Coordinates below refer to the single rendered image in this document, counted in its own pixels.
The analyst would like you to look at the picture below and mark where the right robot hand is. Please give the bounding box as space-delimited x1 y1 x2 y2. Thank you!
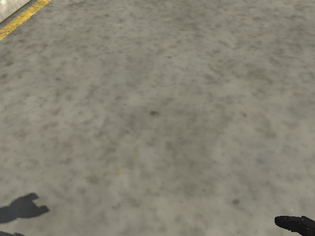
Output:
275 215 315 236

